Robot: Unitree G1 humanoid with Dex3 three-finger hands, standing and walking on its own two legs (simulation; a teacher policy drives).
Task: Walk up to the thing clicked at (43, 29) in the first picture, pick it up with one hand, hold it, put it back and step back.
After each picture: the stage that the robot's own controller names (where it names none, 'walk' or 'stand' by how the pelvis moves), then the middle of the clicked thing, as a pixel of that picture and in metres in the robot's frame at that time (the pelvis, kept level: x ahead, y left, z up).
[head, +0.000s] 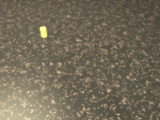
stand; (43, 32) +1.60 +0.45 -0.72
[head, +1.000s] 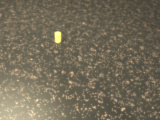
walk; (58, 37) +1.51 +0.20 -0.70
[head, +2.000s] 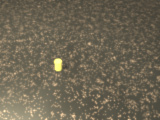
walk; (58, 65) +1.05 +0.18 -0.71
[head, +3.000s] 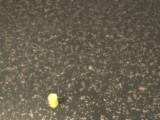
walk; (53, 100) +0.68 +0.22 -0.71
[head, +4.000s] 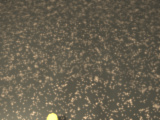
walk; out of the picture +0.44 +0.23 -0.69
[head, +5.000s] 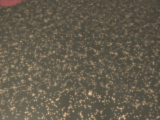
stand; out of the picture +0.39 +0.28 -0.72
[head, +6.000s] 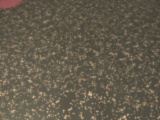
stand; out of the picture +0.38 +0.27 -0.73
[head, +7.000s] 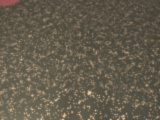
stand; out of the picture +0.38 +0.29 -0.73
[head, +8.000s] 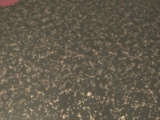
stand; out of the picture +0.37 +0.29 -0.73
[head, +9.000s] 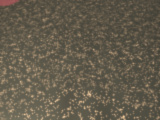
stand; out of the picture +0.36 +0.29 -0.73
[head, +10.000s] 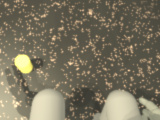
go down; (24, 64) +0.45 +0.28 -0.39
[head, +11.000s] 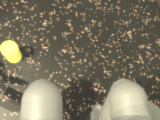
go down; (11, 52) +0.47 +0.29 -0.31
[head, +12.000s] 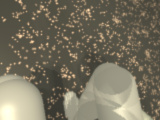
close in; out of the picture +0.45 +0.32 -0.23
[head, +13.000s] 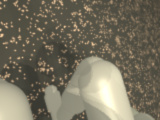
close in; out of the picture +0.43 +0.34 -0.23
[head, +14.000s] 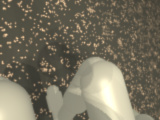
lift; out of the picture +0.43 +0.32 -0.23
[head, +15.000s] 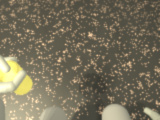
lift; (15, 78) +0.35 +0.22 -0.04
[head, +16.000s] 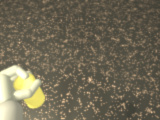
hold; (30, 91) +0.33 +0.19 -0.01
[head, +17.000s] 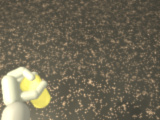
hold; (36, 91) +0.33 +0.17 -0.01
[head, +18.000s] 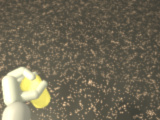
hold; (36, 91) +0.33 +0.17 -0.01
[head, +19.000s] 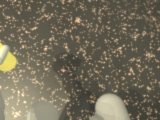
crouch; out of the picture +0.44 +0.25 -0.09
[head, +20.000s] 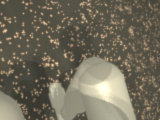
lower; out of the picture +0.45 +0.31 -0.24
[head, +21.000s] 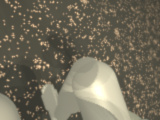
lower; out of the picture +0.44 +0.33 -0.24
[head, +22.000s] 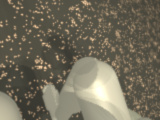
lower; out of the picture +0.45 +0.33 -0.23
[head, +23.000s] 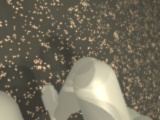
lower; out of the picture +0.45 +0.33 -0.24
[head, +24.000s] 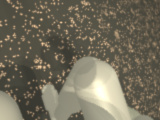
rest; out of the picture +0.44 +0.33 -0.23
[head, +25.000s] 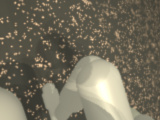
withdraw; out of the picture +0.44 +0.32 -0.24
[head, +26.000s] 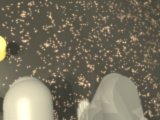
stand; out of the picture +0.45 +0.27 -0.27
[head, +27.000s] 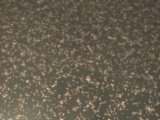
stand; out of the picture +0.39 +0.22 -0.64
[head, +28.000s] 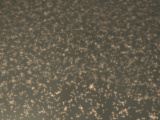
stand; out of the picture +0.40 +0.23 -0.67
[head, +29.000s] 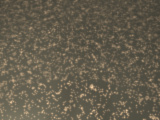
stand; out of the picture +0.39 +0.23 -0.67
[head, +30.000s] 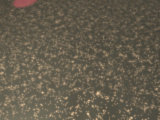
stand; out of the picture +0.41 +0.22 -0.72
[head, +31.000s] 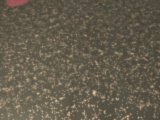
stand; out of the picture +0.39 +0.24 -0.73
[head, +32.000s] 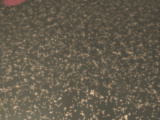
walk; out of the picture +0.38 +0.25 -0.73
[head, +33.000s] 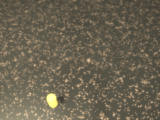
walk; (52, 100) +0.55 +0.25 -0.69
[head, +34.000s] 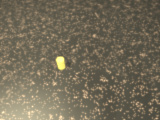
walk; (60, 63) +0.91 +0.23 -0.70
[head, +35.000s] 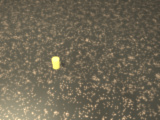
stand; (56, 63) +1.03 +0.21 -0.71
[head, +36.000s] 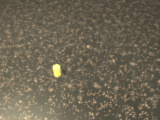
stand; (57, 70) +0.99 +0.24 -0.73
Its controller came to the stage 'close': yes
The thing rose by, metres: 0.70
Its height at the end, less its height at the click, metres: +0.00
